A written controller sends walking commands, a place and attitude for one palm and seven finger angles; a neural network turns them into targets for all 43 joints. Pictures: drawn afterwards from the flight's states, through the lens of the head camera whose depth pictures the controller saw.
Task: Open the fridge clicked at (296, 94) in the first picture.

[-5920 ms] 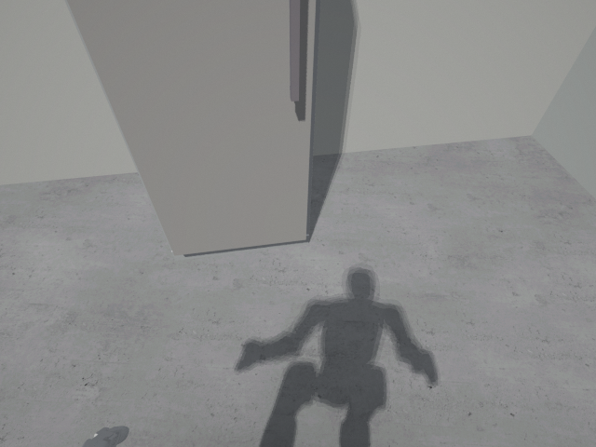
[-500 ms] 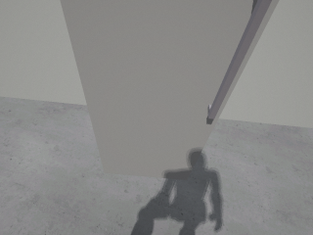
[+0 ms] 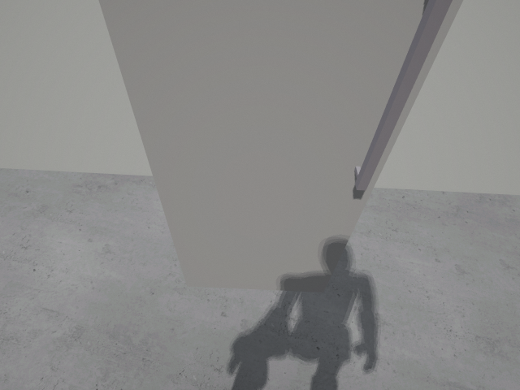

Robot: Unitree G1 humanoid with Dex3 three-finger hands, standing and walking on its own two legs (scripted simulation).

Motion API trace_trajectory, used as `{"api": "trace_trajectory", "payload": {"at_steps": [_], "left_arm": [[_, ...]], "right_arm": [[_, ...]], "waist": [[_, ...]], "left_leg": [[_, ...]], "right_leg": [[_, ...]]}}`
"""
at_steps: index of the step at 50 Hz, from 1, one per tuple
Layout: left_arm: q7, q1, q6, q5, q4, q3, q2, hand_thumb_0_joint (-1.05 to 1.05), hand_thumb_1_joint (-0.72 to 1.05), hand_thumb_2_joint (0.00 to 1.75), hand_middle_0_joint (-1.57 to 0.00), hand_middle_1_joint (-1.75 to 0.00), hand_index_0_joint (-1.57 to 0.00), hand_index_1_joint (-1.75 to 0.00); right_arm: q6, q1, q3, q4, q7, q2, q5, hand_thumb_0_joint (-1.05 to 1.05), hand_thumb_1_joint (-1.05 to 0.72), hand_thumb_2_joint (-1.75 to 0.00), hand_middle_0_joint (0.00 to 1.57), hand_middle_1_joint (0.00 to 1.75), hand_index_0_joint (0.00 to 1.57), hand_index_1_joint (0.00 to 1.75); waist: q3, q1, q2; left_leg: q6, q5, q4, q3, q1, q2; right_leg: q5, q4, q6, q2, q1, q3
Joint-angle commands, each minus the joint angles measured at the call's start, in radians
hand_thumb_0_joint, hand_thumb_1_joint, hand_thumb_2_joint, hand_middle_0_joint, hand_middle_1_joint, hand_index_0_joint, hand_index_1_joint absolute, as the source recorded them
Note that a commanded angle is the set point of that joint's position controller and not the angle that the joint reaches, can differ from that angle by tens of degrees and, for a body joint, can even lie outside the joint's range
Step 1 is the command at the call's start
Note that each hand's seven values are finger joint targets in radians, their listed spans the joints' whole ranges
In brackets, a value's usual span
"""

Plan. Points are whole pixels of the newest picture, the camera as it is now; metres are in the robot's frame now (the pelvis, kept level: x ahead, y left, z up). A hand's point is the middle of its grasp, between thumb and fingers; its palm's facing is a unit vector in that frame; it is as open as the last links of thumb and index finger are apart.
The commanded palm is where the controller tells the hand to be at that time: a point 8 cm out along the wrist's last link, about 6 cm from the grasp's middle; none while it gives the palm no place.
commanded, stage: look again from close up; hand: right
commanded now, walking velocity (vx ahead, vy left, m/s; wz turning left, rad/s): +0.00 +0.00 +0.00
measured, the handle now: (389, 105) +0.55 -0.19 +0.17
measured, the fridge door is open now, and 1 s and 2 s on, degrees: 0 0 0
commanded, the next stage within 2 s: shuffle to correct the standing spot in 0.74 s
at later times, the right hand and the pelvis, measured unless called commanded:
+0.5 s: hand out of the picture +0.02 -0.20 -0.17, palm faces +0.02 +0.97 -0.23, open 7.4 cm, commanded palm none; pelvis +0.00 -0.01 +0.00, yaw +0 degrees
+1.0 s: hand out of the picture +0.02 -0.20 -0.18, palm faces +0.05 +0.98 -0.21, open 7.4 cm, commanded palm none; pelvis +0.01 -0.01 +0.00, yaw -1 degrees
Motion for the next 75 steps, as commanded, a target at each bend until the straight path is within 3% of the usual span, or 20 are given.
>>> {"api": "trace_trajectory", "payload": {"at_steps": [1,42,44,47,51,53,54,56,57,58,60,61,62,63,64,67,69,70,72,75], "left_arm": [[0.003,0.060,-0.013,-0.005,-0.030,0.015,0.098,0.00,0.90,0.90,-0.20,-0.30,-0.20,-0.30],[0.001,0.030,-0.014,-0.005,-0.018,0.018,0.110,0.00,0.90,0.90,-0.20,-0.30,-0.20,-0.30],[-0.001,0.063,-0.005,-0.001,-0.007,0.006,0.061,0.00,0.90,0.90,-0.20,-0.30,-0.20,-0.30],[-0.009,0.085,0.008,0.006,-0.013,0.007,0.046,0.00,0.90,0.90,-0.20,-0.30,-0.20,-0.30],[-0.013,0.122,0.004,0.007,-0.025,0.010,0.026,0.00,0.90,0.90,-0.20,-0.30,-0.20,-0.30],[-0.013,0.169,-0.006,0.006,-0.016,0.010,0.025,0.00,0.90,0.90,-0.20,-0.30,-0.20,-0.30],[-0.011,0.204,-0.010,0.006,-0.005,0.015,0.038,0.00,0.90,0.90,-0.20,-0.30,-0.20,-0.30],[-0.001,0.255,-0.020,0.004,0.008,0.027,0.093,0.00,0.90,0.90,-0.20,-0.30,-0.20,-0.30],[0.007,0.255,-0.023,0.004,0.004,0.029,0.093,0.00,0.90,0.90,-0.20,-0.30,-0.20,-0.30],[0.010,0.251,-0.026,0.005,0.001,0.028,0.083,0.00,0.90,0.90,-0.20,-0.30,-0.20,-0.30],[0.013,0.203,-0.031,0.000,-0.008,0.025,0.073,0.00,0.90,0.90,-0.20,-0.30,-0.20,-0.30],[0.011,0.167,-0.036,-0.008,-0.025,0.023,0.054,0.00,0.90,0.90,-0.20,-0.30,-0.20,-0.30],[0.003,0.130,-0.047,-0.015,-0.062,0.017,0.006,0.00,0.90,0.90,-0.20,-0.30,-0.20,-0.30],[0.000,0.056,-0.044,-0.011,-0.091,0.025,0.012,0.00,0.90,0.90,-0.20,-0.30,-0.20,-0.30],[0.005,0.027,-0.028,-0.009,-0.096,0.030,0.004,0.00,0.90,0.90,-0.20,-0.30,-0.20,-0.30],[-0.004,0.055,-0.010,-0.017,-0.062,0.022,-0.063,0.00,0.90,0.90,-0.20,-0.30,-0.20,-0.30],[-0.005,0.151,-0.004,-0.019,-0.011,0.017,-0.092,0.00,0.90,0.90,-0.20,-0.30,-0.20,-0.30],[-0.003,0.181,-0.007,-0.015,0.006,0.018,-0.068,0.00,0.90,0.90,-0.20,-0.30,-0.20,-0.30],[0.009,0.173,-0.013,-0.007,-0.017,0.034,0.041,0.00,0.90,0.90,-0.20,-0.30,-0.20,-0.30],[0.032,0.103,-0.015,-0.011,-0.020,0.032,0.049,0.00,0.90,0.90,-0.20,-0.30,-0.20,-0.30]], "right_arm": [[-0.017,0.026,-0.029,-0.045,-0.011,-0.155,-0.003,0.00,-0.90,-0.90,0.20,0.30,0.20,0.30],[-0.013,0.020,-0.030,-0.047,-0.009,-0.165,-0.005,0.00,-0.90,-0.90,0.20,0.30,0.20,0.30],[-0.006,0.055,-0.021,-0.037,-0.010,-0.120,-0.009,0.00,-0.90,-0.90,0.20,0.30,0.20,0.30],[0.006,0.087,-0.034,-0.041,-0.006,-0.136,-0.013,0.00,-0.90,-0.90,0.20,0.30,0.20,0.30],[0.006,0.116,-0.054,-0.058,-0.006,-0.149,-0.015,0.00,-0.90,-0.90,0.20,0.30,0.20,0.30],[0.005,0.095,-0.055,-0.072,-0.003,-0.128,-0.013,0.00,-0.90,-0.90,0.20,0.30,0.20,0.30],[0.006,0.079,-0.053,-0.084,0.001,-0.107,-0.016,0.00,-0.90,-0.90,0.20,0.30,0.20,0.30],[0.000,0.045,-0.042,-0.114,0.007,-0.037,-0.018,0.00,-0.90,-0.90,0.20,0.30,0.20,0.30],[-0.008,0.037,-0.038,-0.122,0.007,-0.022,-0.020,0.00,-0.90,-0.90,0.20,0.30,0.20,0.30],[-0.016,0.033,-0.037,-0.123,0.009,-0.012,-0.017,0.00,-0.90,-0.90,0.20,0.30,0.20,0.30],[-0.029,0.112,-0.044,-0.092,0.013,-0.002,-0.012,0.00,-0.90,-0.90,0.20,0.30,0.20,0.30],[-0.036,0.227,-0.055,-0.059,0.011,-0.032,-0.012,0.00,-0.90,-0.90,0.20,0.30,0.20,0.30],[-0.046,0.359,-0.075,-0.016,0.000,-0.119,-0.015,0.00,-0.90,-0.90,0.20,0.30,0.20,0.30],[-0.049,0.427,-0.077,0.014,-0.006,-0.147,-0.007,0.00,-0.90,-0.90,0.20,0.30,0.20,0.30],[-0.042,0.386,-0.069,0.013,-0.018,-0.117,-0.011,0.00,-0.90,-0.90,0.20,0.30,0.20,0.30],[-0.022,0.205,-0.047,-0.041,-0.031,-0.062,-0.027,0.00,-0.90,-0.90,0.20,0.30,0.20,0.30],[-0.014,0.125,-0.040,-0.059,-0.033,-0.054,-0.018,0.00,-0.90,-0.90,0.20,0.30,0.20,0.30],[-0.006,0.127,-0.038,-0.062,-0.033,-0.049,-0.008,0.00,-0.90,-0.90,0.20,0.30,0.20,0.30],[0.016,0.185,-0.036,-0.069,-0.039,-0.007,-0.004,0.00,-0.90,-0.90,0.20,0.30,0.20,0.30],[0.034,0.173,-0.029,-0.054,-0.042,-0.003,-0.006,0.00,-0.90,-0.90,0.20,0.30,0.20,0.30]], "waist": [[-0.011,-0.001,0.008],[-0.013,-0.008,0.018],[-0.021,-0.009,0.025],[0.045,-0.019,0.082],[0.075,-0.012,0.132],[0.083,0.009,0.057],[0.090,0.022,-0.050],[0.100,0.035,-0.258],[0.103,0.033,-0.251],[0.102,0.028,-0.209],[0.047,-0.021,-0.119],[-0.015,-0.072,-0.024],[-0.066,-0.112,0.209],[-0.039,-0.131,0.273],[0.001,-0.107,0.231],[0.043,-0.022,0.183],[0.021,0.033,0.150],[0.000,0.035,0.095],[-0.046,0.003,-0.110],[-0.003,-0.001,-0.205]], "left_leg": [[0.022,0.086,-0.124,-0.113,0.043,0.098],[0.014,0.057,-0.127,-0.100,0.058,0.101],[0.016,-0.067,-0.130,-0.106,0.058,0.099],[0.040,-0.327,-0.179,-0.164,0.017,0.127],[0.084,-0.400,-0.211,-0.210,-0.040,0.179],[0.070,-0.349,-0.118,-0.141,-0.096,0.134],[0.049,-0.304,-0.027,-0.072,-0.117,0.079],[0.015,-0.236,0.219,0.060,-0.189,-0.014],[0.019,-0.263,0.265,0.052,-0.245,-0.019],[0.024,-0.282,0.257,0.040,-0.245,-0.012],[0.035,-0.133,0.075,0.031,-0.025,0.002],[0.055,0.026,0.009,-0.060,0.186,0.060],[0.127,0.241,-0.085,-0.308,0.390,0.268],[0.213,0.439,-0.152,-0.440,0.377,0.399],[0.246,0.546,-0.141,-0.401,0.327,0.417],[0.173,0.543,-0.104,-0.156,0.088,0.290],[0.092,0.369,-0.038,-0.038,-0.039,0.180],[0.049,0.267,0.018,-0.017,-0.075,0.141],[-0.024,-0.107,0.085,0.002,-0.035,0.056],[-0.032,-0.259,0.225,-0.023,-0.068,0.042]], "right_leg": [[0.108,-0.067,-0.064,-0.029,-0.048,0.015],[0.113,-0.084,-0.069,-0.029,-0.062,0.033],[0.025,-0.065,-0.066,-0.017,-0.063,0.013],[-0.133,0.004,-0.069,0.030,-0.152,-0.020],[-0.126,0.098,-0.078,0.041,-0.160,-0.048],[-0.095,0.034,-0.085,0.028,-0.101,-0.026],[-0.071,-0.021,-0.102,-0.005,-0.078,0.026],[-0.004,-0.145,-0.177,-0.140,-0.049,0.210],[0.135,-0.129,-0.221,-0.171,0.005,0.257],[0.279,-0.091,-0.243,-0.174,0.025,0.253],[0.405,0.037,-0.206,-0.121,-0.055,0.138],[0.325,0.186,-0.163,-0.045,-0.185,0.047],[0.051,0.390,-0.110,0.054,-0.407,-0.060],[-0.316,0.549,-0.087,0.065,-0.492,-0.052],[-0.339,0.600,-0.075,0.018,-0.510,0.002],[-0.232,0.390,-0.066,0.005,-0.302,-0.015],[0.065,0.112,-0.054,0.045,-0.058,-0.073],[0.220,0.033,-0.057,0.026,0.028,-0.058],[0.596,-0.011,-0.153,-0.171,-0.006,0.119],[0.911,-0.051,-0.225,-0.223,0.007,0.176]]}}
